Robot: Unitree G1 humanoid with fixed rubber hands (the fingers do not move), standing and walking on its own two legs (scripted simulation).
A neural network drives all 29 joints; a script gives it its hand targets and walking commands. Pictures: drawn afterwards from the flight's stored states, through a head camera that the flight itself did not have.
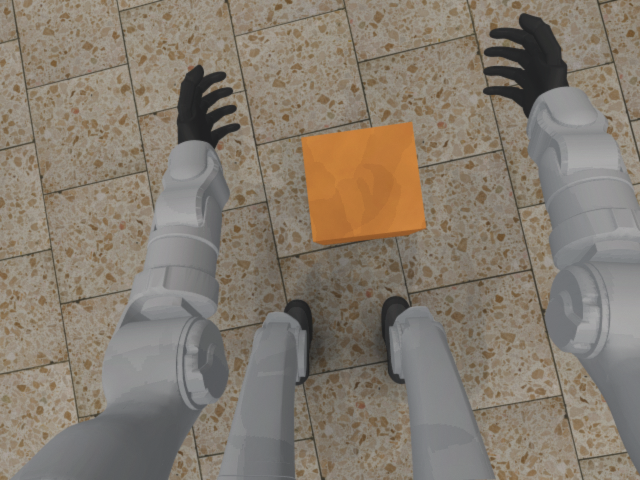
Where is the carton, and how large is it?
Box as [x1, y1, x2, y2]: [301, 122, 425, 244]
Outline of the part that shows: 411,122 301,138 313,241 321,244 330,244 409,234 425,227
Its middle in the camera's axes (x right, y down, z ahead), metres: +0.09 -0.10 +0.84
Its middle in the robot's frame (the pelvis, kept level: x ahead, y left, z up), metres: +0.48 -0.03 -0.51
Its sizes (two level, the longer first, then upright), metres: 0.210 0.200 0.250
